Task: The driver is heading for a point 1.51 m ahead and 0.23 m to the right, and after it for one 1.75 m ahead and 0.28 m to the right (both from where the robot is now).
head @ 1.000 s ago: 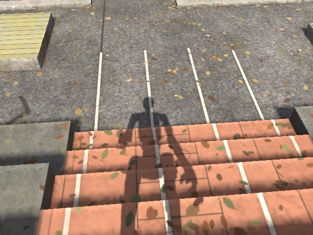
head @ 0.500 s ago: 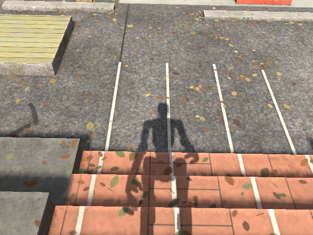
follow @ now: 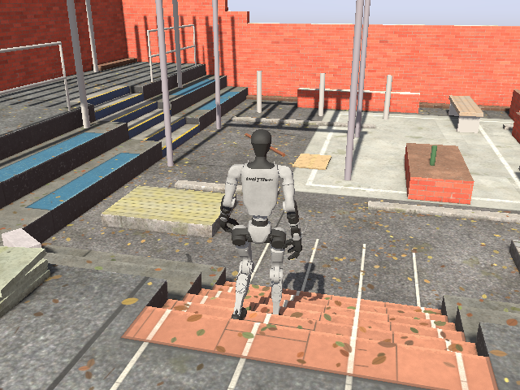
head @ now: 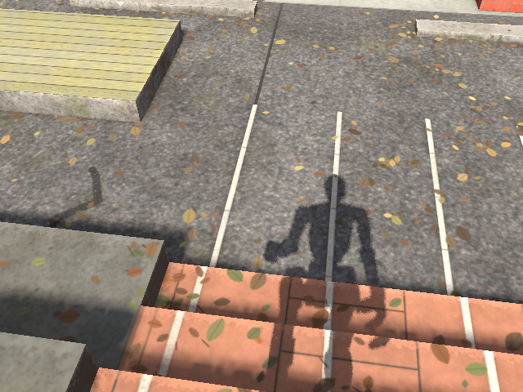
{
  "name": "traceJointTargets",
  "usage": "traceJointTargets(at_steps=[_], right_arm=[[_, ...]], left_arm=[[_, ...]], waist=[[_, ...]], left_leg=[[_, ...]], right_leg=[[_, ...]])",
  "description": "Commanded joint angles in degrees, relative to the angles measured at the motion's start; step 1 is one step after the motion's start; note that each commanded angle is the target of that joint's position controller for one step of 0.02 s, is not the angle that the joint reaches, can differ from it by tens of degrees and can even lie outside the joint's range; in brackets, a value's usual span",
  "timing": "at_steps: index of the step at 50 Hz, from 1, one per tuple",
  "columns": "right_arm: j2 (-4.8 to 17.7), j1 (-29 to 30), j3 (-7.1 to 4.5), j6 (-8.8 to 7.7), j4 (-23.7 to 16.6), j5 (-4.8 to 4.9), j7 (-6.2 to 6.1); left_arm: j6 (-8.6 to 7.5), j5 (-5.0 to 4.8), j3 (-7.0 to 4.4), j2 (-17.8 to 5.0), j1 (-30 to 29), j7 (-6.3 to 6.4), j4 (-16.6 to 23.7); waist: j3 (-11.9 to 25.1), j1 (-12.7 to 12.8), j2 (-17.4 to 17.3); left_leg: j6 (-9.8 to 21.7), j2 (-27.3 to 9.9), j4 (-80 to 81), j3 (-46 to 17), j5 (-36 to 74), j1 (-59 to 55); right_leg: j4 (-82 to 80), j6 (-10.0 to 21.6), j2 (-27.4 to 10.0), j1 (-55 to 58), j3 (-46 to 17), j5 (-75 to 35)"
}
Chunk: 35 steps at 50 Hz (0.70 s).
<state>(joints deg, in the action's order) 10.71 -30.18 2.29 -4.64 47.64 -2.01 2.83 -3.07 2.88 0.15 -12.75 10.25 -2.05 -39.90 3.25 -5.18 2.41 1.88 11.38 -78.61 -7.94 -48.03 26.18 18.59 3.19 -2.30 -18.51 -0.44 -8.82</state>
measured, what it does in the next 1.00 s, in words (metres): steps on the spot: left foot 0.15 m higher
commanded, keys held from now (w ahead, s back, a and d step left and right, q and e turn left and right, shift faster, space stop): q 0.08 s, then no key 0.14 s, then e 0.32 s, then w+e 0.46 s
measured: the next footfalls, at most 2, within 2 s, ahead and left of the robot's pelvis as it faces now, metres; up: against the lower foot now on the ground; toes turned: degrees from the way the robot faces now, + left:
left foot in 0.52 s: -0.08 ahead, +0.12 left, +0.15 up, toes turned +3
right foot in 1.16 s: +0.13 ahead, -0.16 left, +0.00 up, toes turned -25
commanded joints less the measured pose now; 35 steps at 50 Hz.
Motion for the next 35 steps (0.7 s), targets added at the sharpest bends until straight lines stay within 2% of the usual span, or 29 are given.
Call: traceJointTargets(at_steps=[1, 2, 3, 4, 5, 7, 8, 10, 11, 15, 16, 17, 18, 19, 20, 21, 23, 24, 25, 26, 27, 28, 29, 30, 31, 32, 33, 34, 35], right_arm=[[3.9, -12.8, -0.49, 0.95, -6.3, 1.23, 1.26], [6.4, -3.7, -1.29, 3.27, -9.6, 0.14, 0.6], [5.8, 2.7, -0.91, 4.35, -11.6, -1.03, -0.8], [3.8, 3.0, 0.24, 4.82, -11.7, -1.44, -2.04], [1.9, -1.4, 0.91, 5.08, -10.5, -1.4, -1.59], [1.3, -3.2, 0.89, 5.22, -9.7, -1.19, 0.54], [1.6, -2.9, 0.84, 5.4, -9.5, -0.91, 1.27], [2.5, 0.2, 0.69, 5.77, -10.7, -0.02, 1.41], [2.3, 3.1, 0.88, 5.71, -11.9, -0.05, 0.81], [3.8, 3.8, 0.73, 5.96, -12.3, -0.17, 1.8], [6.2, 18.9, -1.72, 8.59, -15.7, 2.1, -3.4], [3.9, 19.5, -0.34, 9.24, -17.8, 2.11, -5.3], [4.3, 15.0, 0.86, 7.63, -19.4, -1.08, -2.45], [5.4, 14.2, 0.23, 7.25, -18.3, -1.3, -2.1], [5.0, 17.7, 0.44, 7.11, -20.3, -0.92, -2.48], [4.6, 19.0, 0.57, 7.13, -21.7, -0.79, -2.99], [3.3, 16.8, 0.73, 6.89, -21.4, -0.64, -2.67], [4.8, 18.3, 0.14, 6.95, -21.4, 0.26, -1.8], [6.2, 16.1, -0.79, 6.7, -20.8, 1.86, -1.09], [7.7, 13.5, -1.98, 6.1, -19.4, 2.45, -0.94], [8.8, 5.5, -2.73, 4.9, -17.6, 1.3, -1.95], [11.6, -12.0, -3.41, 3.68, -12.9, -1.74, -4.23], [10.5, -14.4, -2.91, 2.62, -12.4, -6.21, -4.3], [10.9, -6.2, -3.52, 2.97, -13.7, -7.2, -2.48], [10.0, 2.8, -3.56, 3.1, -15.0, -6.23, -0.32], [8.9, 12.6, -3.58, 2.63, -14.8, -3.77, 1.28], [8.1, 18.9, -4.06, 2.15, -15.6, -1.28, 1.86], [6.0, 22.0, -3.79, 1.6, -15.8, -0.86, 2.06], [3.9, 25.4, -2.96, 0.92, -15.9, -1.63, 1.85]], left_arm=[[-0.72, 0.85, -6.64, -15.8, 16.9, -1.03, 1.7], [-0.74, 1.95, -6.99, -15.1, 15.4, -1.03, 0.4], [-1.07, 0.92, -5.46, -11.6, 12.3, -1.0, 0.2], [-1.39, 0.62, -4.14, -8.2, 7.5, -0.58, 1.8], [-2.03, 1.04, -3.94, -8.6, 4.1, 0.13, 1.8], [-2.48, 0.99, -3.72, -8.9, 5.9, 1.08, -0.5], [-2.7, 1.05, -3.57, -9.1, 6.9, 1.28, -1.3], [-2.77, 1.12, -3.19, -9.4, 8.0, 1.33, -2.5], [-2.74, 1.89, -2.5, -7.5, 10.6, 1.74, -4.1], [-3.28, -0.07, -0.3, -9.3, 5.1, -1.06, -3.8], [-0.57, -5.15, -2.12, -10.9, 8.4, 1.46, -3.8], [0.81, -4.06, -2.42, -12.7, 10.5, 2.84, -4.5], [-2.25, 1.87, -3.56, -16.5, 13.8, 0.63, -5.9], [-2.56, 1.39, -3.9, -15.0, 15.2, 0.91, -6.3], [-2.34, 0.38, -4.27, -14.5, 19.3, 1.26, -7.7], [-2.11, 0.62, -4.26, -13.7, 21.5, 1.78, -9.1], [-2.01, 0.41, -4.04, -12.2, 17.1, 2.55, -7.7], [-1.61, -0.7, -4.52, -13.2, 12.4, 2.26, -6.0], [-1.14, -0.14, -4.94, -14.7, 9.5, 2.19, -5.1], [-0.74, 0.98, -4.76, -13.8, 8.0, 2.01, -4.4], [-0.58, 2.08, -3.42, -9.0, 4.5, 1.34, -0.8], [-1.02, 4.23, -1.3, -3.9, -3.2, 0.32, 4.2], [-1.4, 2.58, 0.54, 0.5, -9.1, 1.13, 6.9], [-2.3, 0.27, 1.64, 3.5, -9.5, 2.3, 7.2], [-2.92, -0.01, -0.13, -0.9, -6.1, 3.29, 5.5], [-3.48, 0.42, -1.81, -5.8, 0.2, 4.05, 3.1], [-2.75, 1.61, -2.78, -9.8, 8.3, 3.27, -0.7], [-1.47, 3.28, -2.9, -10.0, 13.2, 1.45, -3.9], [-0.39, 4.24, -2.4, -8.5, 15.0, -0.07, -4.9]], waist=[[25.9, 6.7, 10.7], [17.7, 7.9, 3.9], [10.3, 6.2, -1.8], [6.4, 4.0, -3.7], [2.7, 0.7, -1.3], [-1.5, -0.4, 1.1], [-2.2, 0.8, 0.0], [-2.0, 2.6, 0.0], [-2.1, 4.9, 0.7], [0.0, 2.5, 1.0], [7.5, 7.9, -1.6], [7.9, 7.7, 2.0], [-0.7, 7.6, 9.7], [0.3, 9.1, 6.9], [-0.3, 11.4, 6.6], [0.1, 12.0, 6.2], [3.6, 9.3, 5.3], [3.8, 8.1, 5.4], [4.0, 5.1, 8.1], [5.7, 2.7, 7.7], [7.4, -2.0, -3.1], [2.5, -10.2, -16.4], [-7.5, -14.8, -9.4], [-10.5, -10.8, -10.6], [-6.7, -4.9, -11.2], [-2.8, 2.5, -9.2], [-1.0, 7.4, -8.3], [-1.2, 10.4, -7.7], [-2.1, 12.5, -5.3]], left_leg=[[-6.0, -0.2, -42.5, 1.2, -7.9, 40.5], [-8.5, -3.6, -49.4, 2.4, -1.3, 48.6], [-9.4, -6.7, -46.2, 3.4, 5.1, 49.7], [-9.5, -10.1, -40.5, 1.2, 13.4, 43.3], [-9.3, -11.8, -37.8, 2.5, 21.5, 31.9], [-8.5, -10.9, -41.4, 7.1, 22.2, 24.1], [-8.6, -10.7, -41.3, 7.8, 22.4, 24.3], [-8.9, -11.3, -40.3, 7.1, 23.7, 26.5], [-9.2, -12.5, -40.0, 3.1, 28.8, 33.6], [-10.6, -13.3, -29.5, 7.5, 18.5, 21.2], [-4.1, -12.0, -23.6, 14.6, 10.7, 18.1], [-2.2, -12.7, -19.7, 14.2, 5.3, 19.3], [-4.2, -11.3, -20.7, 10.1, 3.7, 23.0], [-3.6, -10.7, -18.8, 8.9, 2.7, 23.9], [-2.2, -10.6, -13.6, 5.8, -2.8, 29.9], [-1.0, -10.1, -11.3, 6.2, -5.9, 31.2], [0.9, -8.1, -5.6, 9.0, -4.2, 21.1], [2.2, -6.0, 5.6, 12.2, -9.1, 12.3], [4.5, -4.6, 10.5, 15.0, -2.7, 2.6], [7.6, -4.3, 14.3, 14.2, 2.3, -5.8], [17.1, -10.8, 24.3, -3.2, 7.4, -16.3], [33.2, -29.5, 38.6, -41.4, 22.9, -30.5], [33.9, -36.0, 48.0, -57.3, 38.6, -32.2], [28.4, -37.1, 51.3, -50.6, 47.6, -31.8], [24.1, -33.7, 48.2, -39.3, 50.2, -25.6], [18.8, -29.7, 43.3, -22.5, 52.8, -14.6], [15.1, -25.1, 39.4, -10.5, 48.3, -2.0], [12.5, -21.8, 41.1, -3.9, 40.7, 10.8], [11.1, -21.4, 44.1, -0.8, 32.4, 17.6]], right_leg=[[17.9, 31.0, -31.0, 54.5, -22.3, -67.5], [14.0, 26.7, -30.5, 47.4, -23.8, -47.7], [10.3, 21.0, -27.7, 32.8, -19.1, -30.3], [5.8, 18.7, -24.5, 18.3, -13.6, -22.1], [1.3, 17.9, -20.2, 3.6, -7.9, -20.4], [-2.9, 16.3, -14.8, -8.5, -3.5, -10.2], [-4.2, 14.8, -13.6, -9.0, -2.6, -1.0], [-4.1, 13.1, -14.1, -5.7, -3.0, 5.2], [-3.1, 12.2, -15.2, 0.4, -5.3, 8.6], [-2.6, 7.2, -12.0, -3.5, -4.9, 16.1], [-1.6, 11.7, -14.2, 8.1, -4.8, -10.1], [1.7, 13.0, -14.2, 13.9, -3.9, -23.4], [-2.7, 13.3, -18.0, 8.4, -11.9, -2.7], [-4.9, 14.5, -20.9, 11.2, -15.7, 5.1], [-7.0, 15.4, -23.2, 15.8, -21.2, 12.2], [-8.3, 14.8, -23.0, 17.5, -22.8, 18.1], [-11.9, 13.7, -20.5, 11.6, -21.0, 19.8], [-16.4, 14.2, -18.1, 4.9, -17.3, 21.4], [-18.9, 13.9, -17.0, -0.8, -13.9, 17.1], [-18.7, 13.1, -15.9, -4.7, -11.3, 13.1], [-9.3, 9.1, -9.1, -18.2, -7.0, 21.1], [12.2, -1.2, 2.8, -46.4, -2.1, 36.5], [22.3, -4.9, 7.3, -63.7, -23.5, 39.7], [24.8, -7.5, 9.4, -69.2, -31.6, 35.8], [31.3, -9.0, 10.2, -62.1, -29.0, 29.9], [40.0, -9.0, 9.1, -49.7, -19.9, 24.4], [51.2, -8.9, 8.2, -39.3, -11.1, 20.5], [62.2, -8.1, 7.9, -30.9, -7.2, 14.9], [68.7, -7.1, 7.1, -27.3, -6.5, 9.9]])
